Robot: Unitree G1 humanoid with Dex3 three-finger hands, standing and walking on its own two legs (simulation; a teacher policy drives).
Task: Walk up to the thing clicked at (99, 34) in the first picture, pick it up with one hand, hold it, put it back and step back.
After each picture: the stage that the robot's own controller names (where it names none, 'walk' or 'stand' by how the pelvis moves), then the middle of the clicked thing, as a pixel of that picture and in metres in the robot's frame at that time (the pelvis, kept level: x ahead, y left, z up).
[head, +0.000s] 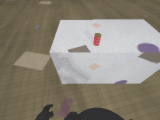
stand; (97, 39) +0.77 -0.01 +0.01
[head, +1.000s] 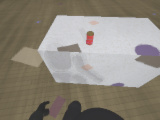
walk; (89, 38) +0.70 +0.09 +0.04
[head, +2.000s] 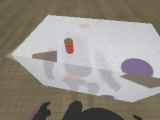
stand; (69, 46) +0.53 +0.23 +0.05
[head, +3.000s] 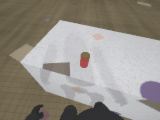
stand; (84, 60) +0.44 +0.07 +0.03
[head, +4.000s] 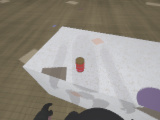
stand; (80, 65) +0.41 +0.12 +0.01
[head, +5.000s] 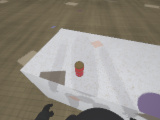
stand; (79, 69) +0.38 +0.11 +0.00
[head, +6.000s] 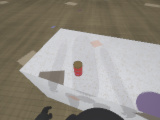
stand; (78, 68) +0.38 +0.12 +0.00
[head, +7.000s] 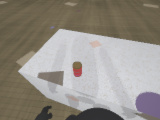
stand; (77, 69) +0.38 +0.13 +0.00
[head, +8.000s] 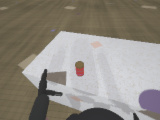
rise first; (79, 69) +0.39 +0.12 +0.01
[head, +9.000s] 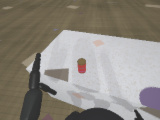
go down; (81, 66) +0.41 +0.11 +0.01
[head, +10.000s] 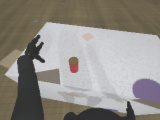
go down; (73, 65) +0.40 +0.11 +0.02
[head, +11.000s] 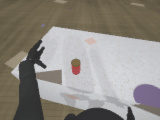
go down; (76, 67) +0.40 +0.11 +0.01
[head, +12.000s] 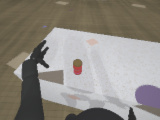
go down; (77, 67) +0.40 +0.10 +0.01
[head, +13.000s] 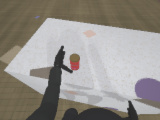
close; (74, 62) +0.40 +0.11 +0.03
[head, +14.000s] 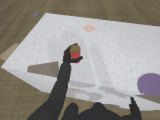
close; (75, 54) +0.44 +0.10 +0.06
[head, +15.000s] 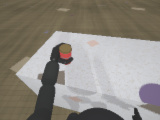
lift; (66, 54) +0.36 +0.17 +0.19
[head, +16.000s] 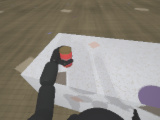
lift; (66, 57) +0.34 +0.17 +0.18
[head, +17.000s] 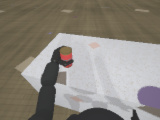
hold; (66, 57) +0.34 +0.17 +0.18
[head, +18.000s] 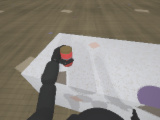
hold; (66, 56) +0.35 +0.17 +0.18
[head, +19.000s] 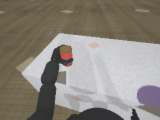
crouch; (66, 56) +0.35 +0.17 +0.19
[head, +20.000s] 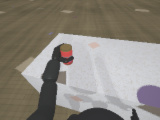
crouch; (67, 54) +0.36 +0.17 +0.19
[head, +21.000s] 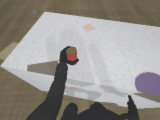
lower; (72, 56) +0.43 +0.12 +0.05
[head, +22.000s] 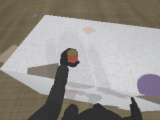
lower; (72, 58) +0.41 +0.12 +0.06
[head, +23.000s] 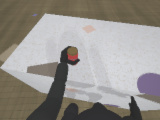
lower; (73, 56) +0.43 +0.12 +0.06
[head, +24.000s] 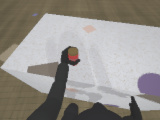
lower; (73, 57) +0.42 +0.12 +0.06
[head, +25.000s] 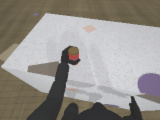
rest; (73, 56) +0.43 +0.11 +0.06
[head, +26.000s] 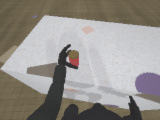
withdraw; (74, 59) +0.41 +0.11 +0.06
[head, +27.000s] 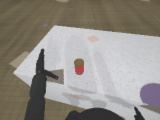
sink last; (79, 67) +0.38 +0.10 +0.03
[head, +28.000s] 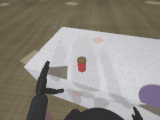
stand; (81, 64) +0.41 +0.11 +0.02
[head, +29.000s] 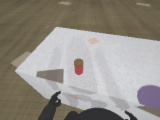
stand; (78, 67) +0.39 +0.10 +0.03
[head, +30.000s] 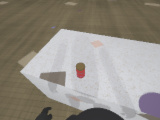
stand; (80, 70) +0.37 +0.10 +0.00
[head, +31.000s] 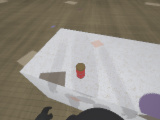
stand; (80, 71) +0.36 +0.10 +0.00
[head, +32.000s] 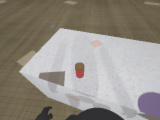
stand; (79, 70) +0.37 +0.11 +0.00
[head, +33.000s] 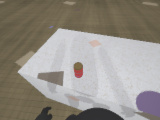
stand; (78, 70) +0.37 +0.12 +0.00
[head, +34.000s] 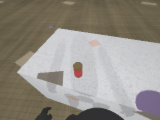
stand; (78, 70) +0.37 +0.12 +0.00
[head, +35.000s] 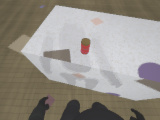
walk; (85, 46) +0.52 +0.09 +0.02
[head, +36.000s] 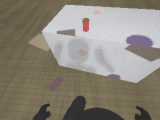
walk; (85, 25) +0.86 +0.17 +0.03
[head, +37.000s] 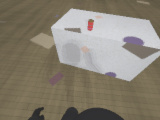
stand; (90, 25) +1.03 +0.08 +0.02
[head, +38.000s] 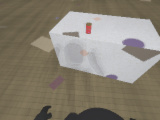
stand; (88, 28) +0.97 +0.10 +0.00
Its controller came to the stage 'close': yes
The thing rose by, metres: 0.20
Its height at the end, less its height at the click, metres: +0.00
